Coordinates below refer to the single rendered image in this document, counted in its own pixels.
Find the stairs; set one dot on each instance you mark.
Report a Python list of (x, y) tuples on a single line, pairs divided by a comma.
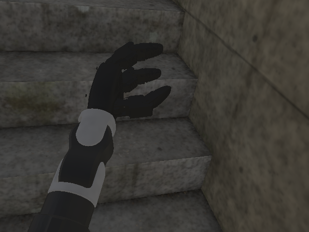
[(49, 54)]

